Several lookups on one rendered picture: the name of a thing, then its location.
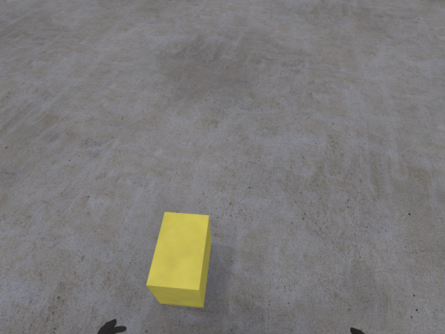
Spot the left robot hand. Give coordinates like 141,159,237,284
98,319,127,334

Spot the carton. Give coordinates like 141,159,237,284
146,212,211,308

